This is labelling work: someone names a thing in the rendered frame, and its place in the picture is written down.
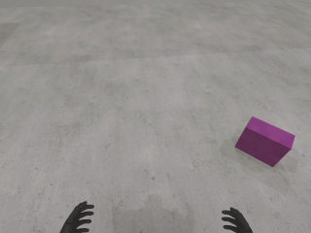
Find carton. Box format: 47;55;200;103
235;116;295;167

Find right robot hand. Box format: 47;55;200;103
222;207;253;233

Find left robot hand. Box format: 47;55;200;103
59;201;94;233

